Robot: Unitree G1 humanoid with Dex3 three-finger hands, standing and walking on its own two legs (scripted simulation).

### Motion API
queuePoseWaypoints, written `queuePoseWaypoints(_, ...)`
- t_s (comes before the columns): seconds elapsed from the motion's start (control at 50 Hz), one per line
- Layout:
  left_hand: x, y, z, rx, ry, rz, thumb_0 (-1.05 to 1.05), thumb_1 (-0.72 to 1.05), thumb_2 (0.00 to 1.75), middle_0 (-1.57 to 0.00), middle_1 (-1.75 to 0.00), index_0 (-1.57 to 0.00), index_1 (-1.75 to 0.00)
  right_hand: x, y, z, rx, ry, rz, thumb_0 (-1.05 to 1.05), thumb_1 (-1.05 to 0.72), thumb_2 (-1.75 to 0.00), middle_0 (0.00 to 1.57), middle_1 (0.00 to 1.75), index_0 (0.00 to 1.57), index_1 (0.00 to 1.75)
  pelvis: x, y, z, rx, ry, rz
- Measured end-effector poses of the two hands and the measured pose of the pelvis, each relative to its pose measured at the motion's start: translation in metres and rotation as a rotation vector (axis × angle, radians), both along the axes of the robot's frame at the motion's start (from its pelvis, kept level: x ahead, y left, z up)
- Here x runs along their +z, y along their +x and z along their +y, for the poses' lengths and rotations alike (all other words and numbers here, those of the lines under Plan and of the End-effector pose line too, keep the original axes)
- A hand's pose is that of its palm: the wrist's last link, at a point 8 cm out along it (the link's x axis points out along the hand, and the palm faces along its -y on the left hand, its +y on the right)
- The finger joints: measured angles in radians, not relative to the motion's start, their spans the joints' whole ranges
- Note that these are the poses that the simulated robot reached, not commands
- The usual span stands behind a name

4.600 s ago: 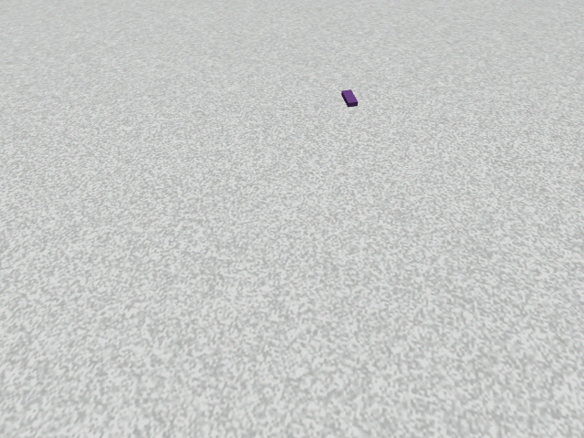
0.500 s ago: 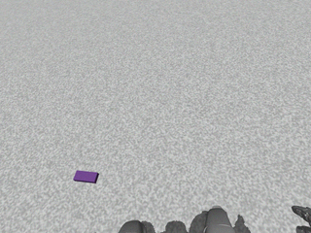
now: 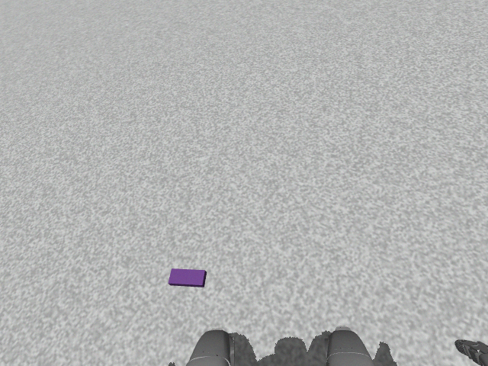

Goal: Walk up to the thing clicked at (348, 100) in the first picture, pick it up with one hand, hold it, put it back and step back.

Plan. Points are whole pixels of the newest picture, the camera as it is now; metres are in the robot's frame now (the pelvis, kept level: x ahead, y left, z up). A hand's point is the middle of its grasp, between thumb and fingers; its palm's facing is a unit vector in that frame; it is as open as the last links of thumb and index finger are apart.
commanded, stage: walk up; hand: left
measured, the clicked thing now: (187, 277) +0.51 +0.36 -0.71
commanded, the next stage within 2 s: none
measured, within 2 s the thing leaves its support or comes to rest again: neither
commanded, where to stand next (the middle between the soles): +0.08 +0.13 m, yaw -6 degrees
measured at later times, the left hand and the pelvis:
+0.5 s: hand out of the picture +0.09 +0.45 -0.13, palm faces -0.11 -0.90 -0.42, open 7.4 cm; pelvis -0.01 +0.19 +0.01, yaw -4 degrees
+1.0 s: hand out of the picture +0.10 +0.45 -0.11, palm faces -0.22 -0.89 -0.40, open 7.4 cm; pelvis -0.01 +0.19 +0.04, yaw -12 degrees
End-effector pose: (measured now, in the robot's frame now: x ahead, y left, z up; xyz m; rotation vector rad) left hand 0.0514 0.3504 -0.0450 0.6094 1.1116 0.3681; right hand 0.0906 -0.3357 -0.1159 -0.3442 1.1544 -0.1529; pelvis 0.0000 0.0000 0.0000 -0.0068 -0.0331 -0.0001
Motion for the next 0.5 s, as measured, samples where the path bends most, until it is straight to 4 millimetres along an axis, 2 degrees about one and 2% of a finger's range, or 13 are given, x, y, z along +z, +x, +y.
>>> queuePoseWaypoints(0.08, -0.012, 0.002, 0.070, -0.009, 0.033, -0.004, 0.01, 0.89, 0.90, -0.22, -0.30, -0.21, -0.30, 0.000, 0.007, 0.036, 0.005, -0.056, -0.041, 0.00, -0.90, -0.90, 0.20, 0.30, 0.21, 0.30, -0.017, -0.005, 0.053, -0.008, -0.012, 0.012)
queuePoseWaypoints(0.12, -0.022, 0.004, 0.105, 0.008, 0.049, -0.003, 0.01, 0.89, 0.90, -0.21, -0.30, -0.21, -0.30, 0.001, 0.003, 0.060, 0.006, -0.080, -0.054, 0.00, -0.90, -0.90, 0.20, 0.30, 0.20, 0.30, -0.024, -0.009, 0.077, -0.023, 0.012, -0.005)
queuePoseWaypoints(0.18, -0.028, 0.010, 0.134, 0.040, 0.047, 0.013, 0.01, 0.90, 0.90, -0.21, -0.30, -0.20, -0.30, 0.005, -0.013, 0.096, -0.019, -0.071, -0.042, 0.00, -0.90, -0.90, 0.20, 0.30, 0.20, 0.30, -0.020, -0.011, 0.104, -0.023, -0.024, -0.005)
queuePoseWaypoints(0.26, -0.030, 0.021, 0.145, 0.015, -0.016, 0.024, 0.01, 0.90, 0.90, -0.21, -0.30, -0.20, -0.30, 0.013, -0.037, 0.140, -0.052, -0.034, 0.010, 0.00, -0.90, -0.90, 0.20, 0.30, 0.21, 0.30, -0.004, -0.011, 0.128, -0.024, -0.025, 0.004)
queuePoseWaypoints(0.36, -0.034, 0.026, 0.142, -0.041, -0.110, 0.045, 0.01, 0.90, 0.90, -0.21, -0.30, -0.20, -0.30, 0.007, -0.057, 0.179, -0.091, 0.003, 0.050, 0.00, -0.90, -0.90, 0.20, 0.31, 0.21, 0.30, 0.004, -0.007, 0.156, -0.052, -0.017, 0.014)
queuePoseWaypoints(0.42, -0.039, 0.029, 0.138, -0.063, -0.166, 0.038, 0.01, 0.90, 0.90, -0.21, -0.30, -0.20, -0.30, 0.002, -0.062, 0.200, -0.111, 0.017, 0.068, 0.00, -0.90, -0.90, 0.20, 0.31, 0.21, 0.30, 0.006, -0.008, 0.171, -0.072, -0.030, 0.001)
queuePoseWaypoints(0.5, -0.043, 0.037, 0.140, -0.081, -0.240, 0.028, 0.01, 0.90, 0.90, -0.21, -0.30, -0.20, -0.30, 0.008, -0.060, 0.227, -0.121, 0.023, 0.051, 0.00, -0.90, -0.90, 0.20, 0.31, 0.21, 0.30, 0.012, -0.007, 0.191, -0.075, -0.003, -0.010)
